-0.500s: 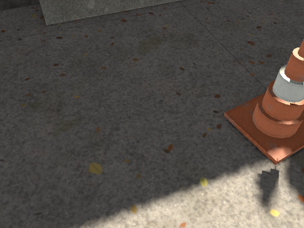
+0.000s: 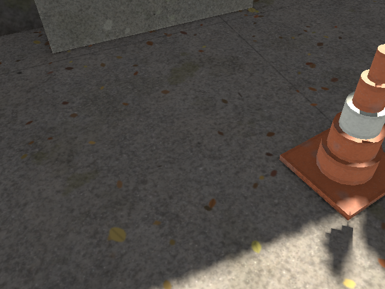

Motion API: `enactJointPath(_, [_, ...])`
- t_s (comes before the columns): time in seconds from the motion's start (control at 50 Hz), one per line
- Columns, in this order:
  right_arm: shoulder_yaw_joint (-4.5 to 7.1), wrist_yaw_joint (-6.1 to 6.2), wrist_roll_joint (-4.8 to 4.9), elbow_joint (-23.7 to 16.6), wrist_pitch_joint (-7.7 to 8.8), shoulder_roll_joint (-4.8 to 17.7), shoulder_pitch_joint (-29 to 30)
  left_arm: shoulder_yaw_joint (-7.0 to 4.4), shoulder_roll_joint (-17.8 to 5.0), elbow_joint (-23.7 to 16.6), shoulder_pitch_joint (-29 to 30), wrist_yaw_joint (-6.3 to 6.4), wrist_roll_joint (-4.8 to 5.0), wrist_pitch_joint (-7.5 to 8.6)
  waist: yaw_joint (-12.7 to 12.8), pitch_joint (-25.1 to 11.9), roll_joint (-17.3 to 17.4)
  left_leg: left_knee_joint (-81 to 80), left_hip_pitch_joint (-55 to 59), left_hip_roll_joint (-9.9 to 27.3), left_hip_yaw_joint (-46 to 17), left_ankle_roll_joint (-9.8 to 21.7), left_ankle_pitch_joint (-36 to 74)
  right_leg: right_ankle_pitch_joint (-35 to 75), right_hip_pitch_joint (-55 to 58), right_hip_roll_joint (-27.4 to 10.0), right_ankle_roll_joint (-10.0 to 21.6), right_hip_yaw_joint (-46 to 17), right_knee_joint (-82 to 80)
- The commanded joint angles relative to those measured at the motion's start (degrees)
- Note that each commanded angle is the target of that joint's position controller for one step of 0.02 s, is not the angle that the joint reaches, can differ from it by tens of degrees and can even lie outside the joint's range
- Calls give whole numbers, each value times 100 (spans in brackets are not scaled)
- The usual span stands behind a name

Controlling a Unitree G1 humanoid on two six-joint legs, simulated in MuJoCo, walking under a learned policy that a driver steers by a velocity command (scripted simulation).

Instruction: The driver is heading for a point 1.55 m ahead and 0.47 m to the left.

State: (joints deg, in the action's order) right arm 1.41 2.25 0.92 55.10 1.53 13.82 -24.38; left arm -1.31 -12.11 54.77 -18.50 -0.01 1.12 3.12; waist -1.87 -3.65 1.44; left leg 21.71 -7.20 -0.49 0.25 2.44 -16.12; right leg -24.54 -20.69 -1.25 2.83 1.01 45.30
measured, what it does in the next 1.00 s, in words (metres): walks ahead: right foot, then left foot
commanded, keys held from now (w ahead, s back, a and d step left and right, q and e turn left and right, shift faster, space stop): w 0.52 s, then w+q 0.48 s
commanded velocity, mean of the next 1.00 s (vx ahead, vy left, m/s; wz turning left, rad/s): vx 0.45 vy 0.00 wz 0.17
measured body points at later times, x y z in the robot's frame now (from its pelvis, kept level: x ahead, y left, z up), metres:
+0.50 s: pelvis +0.21 -0.03 -0.01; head +0.24 -0.04 +0.43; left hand +0.10 +0.21 -0.14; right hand +0.45 -0.23 -0.11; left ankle +0.41 +0.11 -0.71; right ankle +0.02 -0.13 -0.74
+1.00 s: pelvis +0.51 +0.00 +0.00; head +0.54 +0.01 +0.45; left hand +0.71 +0.26 -0.08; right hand +0.57 -0.28 -0.12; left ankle +0.42 +0.09 -0.74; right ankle +0.69 -0.12 -0.72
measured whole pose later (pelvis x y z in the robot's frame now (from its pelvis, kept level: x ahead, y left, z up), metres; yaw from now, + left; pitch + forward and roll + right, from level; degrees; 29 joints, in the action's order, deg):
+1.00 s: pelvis +0.51 +0.00 +0.00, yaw +11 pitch +3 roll +1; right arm 3.3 0.4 1.6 47.9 3.5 16.2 -21.3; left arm -0.8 -15.0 40.4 -0.3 -0.1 0.1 6.5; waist -6.0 0.8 -2.5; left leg 20.2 -5.8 -5.9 -7.5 3.2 -16.4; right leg -0.4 -32.2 -2.6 -2.6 -5.1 30.0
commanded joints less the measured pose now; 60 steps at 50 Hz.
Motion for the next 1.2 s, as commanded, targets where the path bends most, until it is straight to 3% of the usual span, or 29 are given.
enactJointPath(0.02, [122, -47, 119, -369, 131, 855, 547, -76, -333, -293, 89, -107, 30, 219, 383, 904, 499, -1206, -995, 1186, -1144, 883, -1218, 530, 355, -61, 13, 212, -1109])
enactJointPath(0.06, [86, -91, 114, -362, 104, 859, 525, -159, -388, 106, -726, -71, -10, 186, 663, 769, 96, -346, -1713, 787, -765, 793, -1203, 1019, 1791, 399, -38, 583, -1873])
enactJointPath(0.08, [-5, -142, 48, -419, 146, 628, 650, -233, -592, 189, -1254, -33, -5, 185, 889, 603, -398, 882, -2272, 456, -365, 591, -692, 715, 2551, -182, 114, -309, -2258])
enactJointPath(0.1, [-163, -205, -76, -550, 265, 86, 733, -345, -1221, 232, -1865, 22, 3, 166, 909, 208, -1664, 3004, -3094, -14, 252, 211, -878, -624, 2997, -1629, 599, -2647, -3137])
enactJointPath(0.12, [-110, -226, 101, -686, 395, 141, 742, -304, -1282, 228, -1911, -30, -72, 265, 805, 430, -1813, 4370, -3915, -197, -359, 245, -1241, -1767, 2718, -2224, 1220, -4589, -3929])
enactJointPath(0.14, [-70, -282, 232, -730, 495, 325, 873, -194, -990, 136, -1333, -56, -66, 369, 546, 948, -1084, 5196, -4474, 191, -663, 311, -881, -1975, 2409, -2282, 1236, -4337, -3920])
enactJointPath(0.18, [-44, -334, 116, -641, 589, 455, 934, -84, -746, -53, -561, -115, -53, 435, 266, 982, -629, 5207, -4440, 589, -611, 324, 225, -458, 2101, -1667, 835, -2730, -3815])
enactJointPath(0.22, [12, -364, -10, -569, 556, 516, 976, 6, -502, 79, -725, -129, -92, 381, 184, 971, -599, 4836, -4128, 773, -389, 213, 731, 725, 1875, -1222, 587, -1679, -3841])
enactJointPath(0.26, [-6, -383, 28, -608, 455, 409, 1186, 57, -419, 172, -1057, -97, -153, 345, 310, 1020, -666, 4625, -4195, 799, -134, 92, 1035, 1522, 1814, -1024, 638, -1126, -3918])
enactJointPath(0.36, [-140, -390, 27, -1210, 461, 120, 2597, -1, -755, 40, -1226, 51, -162, 313, 595, 1227, -466, 2435, -3725, 628, 269, -121, 1767, 2545, 1452, -922, 687, -596, -4294])
enactJointPath(0.46, [-92, -527, 85, -1499, 520, 301, 3127, -107, -947, 93, -1438, 160, -31, 208, 502, 1279, -625, 932, -3247, 379, 225, 119, 1929, 3326, 2407, -1256, 596, -393, -4129])
enactJointPath(0.52, [74, -517, 46, -1442, 514, 658, 2576, -214, -1162, 11, -1188, 171, -100, 116, 28, 603, -943, 739, -2164, -14, 340, 378, 1553, 6000, 3063, -1351, 402, -261, -3107])
enactJointPath(0.56, [321, -415, 87, -916, 403, 1109, 885, -230, -1162, -128, -993, 134, -209, -6, -727, -502, -1025, 771, 26, -172, 456, 637, 1500, 6647, 2646, -993, 128, 125, -1025])
enactJointPath(0.58, [425, -333, 19, -728, 318, 1486, -58, -138, -926, -328, -1009, 144, -320, 21, -948, -1241, -284, 1147, 1915, 901, -982, 955, 1291, 4518, 1042, -645, 14, 159, 776])
enactJointPath(0.6, [451, -398, -50, -625, 339, 1704, -147, 135, 180, -323, -1814, 21, -280, 168, -206, -1979, 1574, 169, 3369, 2199, -4082, 2024, -148, -383, -1120, 576, -356, -280, 2833])
enactJointPath(0.62, [337, -391, -32, -675, 348, 1184, 204, 26, -400, -372, -1269, -14, -122, 378, -390, -1577, 1014, -500, 2889, 1945, -4474, 1757, -205, -503, -1643, 315, -203, -919, 3635])
enactJointPath(0.64, [295, -373, -17, -784, 374, 963, 665, -70, -792, -628, -599, -35, 49, 503, -297, -765, 632, -534, 2069, 1757, -3489, 1521, 333, -31, -1952, 31, -95, -831, 3694])
enactJointPath(0.68, [250, -400, -36, -959, 417, 799, 1273, -145, -997, -811, -95, 57, -38, 570, 77, -139, -281, -792, 499, 1362, -2324, 1410, 1590, 682, -1558, -402, -113, -661, 3108])
enactJointPath(0.74, [248, -390, -13, -1014, 461, 810, 1353, -163, -799, -981, -108, 98, -121, 422, 445, 171, -77, -1233, -410, 1084, -1932, 1471, 1602, 701, -1223, -633, -232, -664, 2347])
enactJointPath(0.82, [335, -312, -2, -1036, 502, 1101, 1030, -120, -782, -1412, 820, 170, -225, 291, 259, 541, 19, -1428, -1075, 862, -1452, 1432, 1608, 1637, -1341, -586, -509, -464, 733])
enactJointPath(0.96, [387, -147, 79, -961, 222, 1119, 184, -103, -811, -1855, 2141, -12, -102, 410, -258, 409, 283, -685, -390, 796, -1772, 1010, 951, 2534, -744, -5, -593, -457, -1506])
enactJointPath(1.02, [417, -79, 69, -1094, 145, 1142, 447, -246, -1146, -1781, 1753, -67, -14, 515, 116, 252, 529, -78, 8, 964, -2241, 801, 993, 2216, -116, 16, -352, -611, -1974])
enactJointPath(1.04, [379, -103, 81, -1154, 133, 1055, 453, -327, -1299, -1662, 1230, -54, -86, 541, 310, -7, 571, 497, -68, 698, -2112, 649, 1323, 2127, 569, -17, -136, -505, -2259])
enactJointPath(1.06, [235, -150, -6, -1263, 172, 665, 444, -435, -1543, -1591, 452, 3, -229, 567, 624, -796, 213, 1905, -632, 311, -1718, 470, 971, 1964, 1956, -786, 223, -1106, -2056])
enactJointPath(1.08, [119, -174, 37, -1393, 252, 266, -110, -550, -1896, -1546, -152, 59, -279, 466, 575, -1473, -1216, 3760, -2617, -485, -885, 83, -920, 1146, 4036, -2029, 894, -3188, -2252])
enactJointPath(1.1, [138, -178, 187, -1451, 314, 491, -453, -519, -1728, -1422, -298, 6, -246, 388, 435, -1480, -2002, 4983, -3652, -269, -941, 38, -1796, -50, 4100, -2581, 1294, -4847, -2824])
enactJointPath(1.12, [266, -163, 196, -1396, 283, 973, -18, -395, -1151, -1516, -51, 14, -167, 346, 571, -674, -1141, 5399, -3998, 70, -1071, -14, -1228, -373, 3444, -2295, 1033, -4020, -2849])
enactJointPath(1.14, [318, -162, 167, -1466, 218, 1027, 417, -316, -941, -1546, 262, -1, -111, 297, 573, -112, -785, 5323, -3840, 275, -862, -96, -737, 366, 2711, -1941, 813, -2830, -2940])
enactJointPath(1.2, [397, -182, 85, -1573, 45, 853, 653, -259, -764, -1482, 751, -42, -194, 333, 261, 400, -882, 4777, -3237, 615, -695, -181, -8, 1884, 1532, -1289, 590, -1336, -3350])
Velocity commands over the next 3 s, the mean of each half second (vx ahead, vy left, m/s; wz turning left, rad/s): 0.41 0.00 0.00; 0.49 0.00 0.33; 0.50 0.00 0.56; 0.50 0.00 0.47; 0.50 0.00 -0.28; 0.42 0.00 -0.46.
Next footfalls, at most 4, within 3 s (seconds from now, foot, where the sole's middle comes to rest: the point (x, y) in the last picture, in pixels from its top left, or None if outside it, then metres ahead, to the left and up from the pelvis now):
0.08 right None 0.06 -0.13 -0.78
0.56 left None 0.46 0.09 -0.78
1.06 right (227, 247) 0.73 -0.10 -0.78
1.58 left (135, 221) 0.87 0.26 -0.78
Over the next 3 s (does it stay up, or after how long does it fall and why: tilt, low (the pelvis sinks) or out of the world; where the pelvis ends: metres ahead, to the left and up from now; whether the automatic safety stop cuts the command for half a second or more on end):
stays up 1.40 0.51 -0.01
